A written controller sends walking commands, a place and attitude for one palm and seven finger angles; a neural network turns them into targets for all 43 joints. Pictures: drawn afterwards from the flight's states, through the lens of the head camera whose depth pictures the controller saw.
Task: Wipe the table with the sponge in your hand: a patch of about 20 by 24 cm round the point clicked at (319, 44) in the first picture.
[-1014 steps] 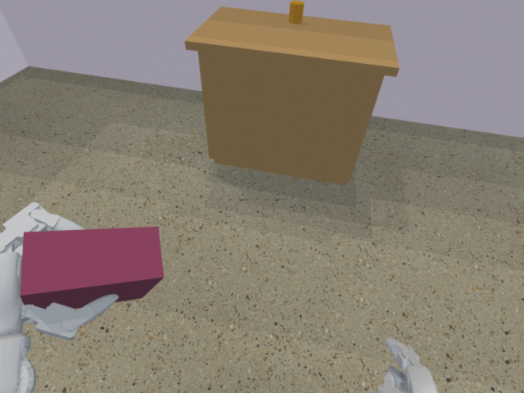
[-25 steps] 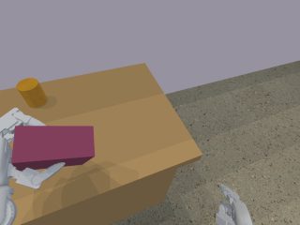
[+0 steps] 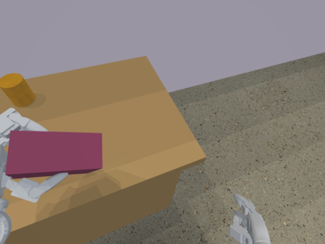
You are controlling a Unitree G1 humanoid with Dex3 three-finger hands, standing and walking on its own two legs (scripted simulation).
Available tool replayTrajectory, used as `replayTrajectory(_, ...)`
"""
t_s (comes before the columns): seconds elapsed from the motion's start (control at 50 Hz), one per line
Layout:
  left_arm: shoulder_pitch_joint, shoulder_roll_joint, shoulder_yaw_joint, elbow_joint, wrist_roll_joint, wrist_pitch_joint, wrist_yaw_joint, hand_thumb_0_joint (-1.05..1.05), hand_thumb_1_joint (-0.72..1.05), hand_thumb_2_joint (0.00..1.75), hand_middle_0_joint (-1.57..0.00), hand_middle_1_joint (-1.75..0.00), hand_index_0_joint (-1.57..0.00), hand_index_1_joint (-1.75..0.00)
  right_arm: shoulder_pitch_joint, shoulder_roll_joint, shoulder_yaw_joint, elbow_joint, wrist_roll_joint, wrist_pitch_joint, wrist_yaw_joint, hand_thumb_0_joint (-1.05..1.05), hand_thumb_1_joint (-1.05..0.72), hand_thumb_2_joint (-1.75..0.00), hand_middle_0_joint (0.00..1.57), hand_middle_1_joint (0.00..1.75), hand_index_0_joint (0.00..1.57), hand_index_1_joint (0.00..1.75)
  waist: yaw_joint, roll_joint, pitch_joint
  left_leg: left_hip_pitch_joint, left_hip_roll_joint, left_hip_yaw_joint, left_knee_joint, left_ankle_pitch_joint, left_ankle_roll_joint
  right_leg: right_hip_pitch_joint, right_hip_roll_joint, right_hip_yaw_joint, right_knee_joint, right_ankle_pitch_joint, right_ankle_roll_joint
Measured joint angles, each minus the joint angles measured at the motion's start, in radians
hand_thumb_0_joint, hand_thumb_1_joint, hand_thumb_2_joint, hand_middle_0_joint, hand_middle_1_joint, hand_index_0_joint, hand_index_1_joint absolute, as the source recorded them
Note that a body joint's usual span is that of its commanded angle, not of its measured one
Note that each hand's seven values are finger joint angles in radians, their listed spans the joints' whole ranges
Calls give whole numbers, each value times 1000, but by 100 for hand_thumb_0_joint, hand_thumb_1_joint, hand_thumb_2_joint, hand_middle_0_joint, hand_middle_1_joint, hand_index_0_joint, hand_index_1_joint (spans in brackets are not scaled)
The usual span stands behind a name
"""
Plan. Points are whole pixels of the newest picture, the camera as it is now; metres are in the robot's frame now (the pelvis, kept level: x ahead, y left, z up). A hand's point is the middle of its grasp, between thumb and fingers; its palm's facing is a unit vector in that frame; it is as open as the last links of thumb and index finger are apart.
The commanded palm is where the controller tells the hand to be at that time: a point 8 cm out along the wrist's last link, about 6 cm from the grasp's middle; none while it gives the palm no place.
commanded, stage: shuffle to correct the standing spot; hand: left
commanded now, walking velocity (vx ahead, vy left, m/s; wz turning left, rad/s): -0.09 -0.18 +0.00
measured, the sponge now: (70, 155) +0.24 +0.20 +0.14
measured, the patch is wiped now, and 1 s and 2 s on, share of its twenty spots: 0.00 0.00 0.00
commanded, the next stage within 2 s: come to a stop and stand still in 0.64 s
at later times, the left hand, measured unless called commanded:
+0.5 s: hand (39, 162) +0.21 +0.23 +0.17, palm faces +0.30 -0.80 -0.52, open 10.0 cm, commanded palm +0.14 +0.26 +0.18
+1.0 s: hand (6, 185) +0.17 +0.25 +0.18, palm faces +0.43 -0.84 -0.33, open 10.0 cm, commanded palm +0.10 +0.29 +0.18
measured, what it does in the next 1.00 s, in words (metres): steps on the spot: left foot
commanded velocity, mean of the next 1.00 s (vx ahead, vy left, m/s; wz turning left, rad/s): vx -0.18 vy -0.12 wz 0.00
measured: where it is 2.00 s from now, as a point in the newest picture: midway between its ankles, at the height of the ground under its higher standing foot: outside the picture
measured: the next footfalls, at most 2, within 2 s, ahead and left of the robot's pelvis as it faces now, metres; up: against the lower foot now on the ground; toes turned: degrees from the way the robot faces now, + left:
left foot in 0.88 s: -0.08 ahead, +0.06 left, +0.00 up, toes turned +7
right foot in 1.06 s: +0.02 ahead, -0.13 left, +0.00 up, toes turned +1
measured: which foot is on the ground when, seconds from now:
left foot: down 0.00-0.62, up 0.64-0.86, down 0.88-1.00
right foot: down 0.00-0.90, up 0.92-1.00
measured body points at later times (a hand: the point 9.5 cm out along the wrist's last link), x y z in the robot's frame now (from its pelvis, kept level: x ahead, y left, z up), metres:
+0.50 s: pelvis -0.02 -0.02 -0.01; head +0.06 +0.01 +0.43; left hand +0.19 +0.27 +0.20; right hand +0.16 -0.25 -0.08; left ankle +0.00 +0.11 -0.74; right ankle +0.05 -0.09 -0.73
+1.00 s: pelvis -0.04 +0.00 +0.00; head -0.02 +0.04 +0.45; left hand +0.14 +0.30 +0.19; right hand +0.12 -0.24 -0.06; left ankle -0.12 +0.05 -0.74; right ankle +0.00 -0.11 -0.72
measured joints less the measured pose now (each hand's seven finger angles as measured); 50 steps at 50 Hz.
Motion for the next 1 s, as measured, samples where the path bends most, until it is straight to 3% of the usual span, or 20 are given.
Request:
replayTrajectory(0.18,31,15,17,-20,-14,3,-4,-1,-49,103,-73,-133,-76,-134,-6,-26,-20,-2,1,8,-13,1,-90,-90,20,30,20,30,-15,14,-12,-40,33,-12,27,-9,-25,-28,31,-13,-2,2,-30)
replayTrajectory(0.34,66,46,35,-61,-7,-22,1,-1,-49,103,-73,-133,-76,-134,-2,-43,-40,8,-3,20,-28,1,-90,-90,20,30,20,30,-33,-8,-5,-85,36,-26,31,2,-28,-58,34,-26,-18,19,-31)
replayTrajectory(0.5,60,111,109,-77,2,-89,-18,-1,-49,103,-73,-133,-76,-134,-23,-6,-39,13,-26,-12,-42,1,-90,-90,20,30,20,30,-19,-32,36,-110,20,-18,68,4,-21,-113,5,-26,85,-32,40)
replayTrajectory(0.56,45,99,119,-75,7,-105,-33,-1,-49,103,-73,-133,-76,-134,-33,14,-32,15,-36,-32,-29,1,-90,-90,20,30,20,30,1,-11,60,-113,37,-20,118,-17,-29,-106,0,-60,105,-24,23)
replayTrajectory(0.64,29,62,89,-81,8,-92,-41,-1,-49,103,-73,-133,-76,-134,-27,21,-18,15,-20,-32,-8,1,-90,-90,20,30,20,30,3,24,59,-148,52,-47,219,-100,-24,-105,18,-86,125,-24,-54)
replayTrajectory(0.68,33,36,59,-75,1,-69,-33,-1,-49,103,-73,-133,-76,-134,-22,21,-13,30,-14,-14,-5,1,-90,-90,20,30,20,30,-1,16,39,-185,25,-61,351,-178,-17,-107,12,-86,109,-14,-54)
replayTrajectory(0.74,59,19,31,-54,-6,-22,-23,-1,-49,103,-73,-133,-76,-134,0,24,-1,53,-15,15,-11,1,-90,-90,20,30,20,30,-12,-28,-7,-195,-11,-24,500,-178,-26,-96,-5,-78,36,29,-51)
replayTrajectory(0.78,79,28,26,-42,-7,0,-14,-1,-49,103,-73,-133,-76,-134,25,23,7,56,-16,22,-19,1,-90,-90,20,30,20,30,-19,-64,-40,-145,-24,11,434,-190,-20,-92,-16,-74,-11,56,-54)
replayTrajectory(0.82,89,36,22,-43,-1,11,-3,-1,-49,103,-73,-133,-76,-134,52,11,8,48,-19,14,-25,1,-90,-90,20,30,20,30,-19,-80,-67,-65,-32,30,270,-188,-4,-94,-17,-76,-46,78,-48)
replayTrajectory(0.88,72,29,8,-59,11,3,22,-1,-49,103,-73,-133,-76,-134,71,-28,-5,36,-16,-10,-33,1,-90,-90,20,30,20,30,-16,-48,-71,82,-22,38,-47,-106,31,-98,7,-97,-55,88,-26)
replayTrajectory(0.94,13,24,1,-37,21,-7,38,-1,-49,103,-73,-133,-76,-134,60,-25,-21,50,-5,-6,-31,1,-90,-90,20,30,20,30,-2,-70,-30,145,-50,54,-84,-76,58,-80,-5,-33,53,-34,39)
replayTrajectory(1.0,-14,17,-2,-15,33,-4,36,-1,-49,103,-73,-133,-76,-134,70,-24,-34,42,-10,-8,-18,1,-90,-90,20,30,20,30,-30,-27,-41,161,-44,17,-71,-82,64,-44,-11,0,170,-102,31)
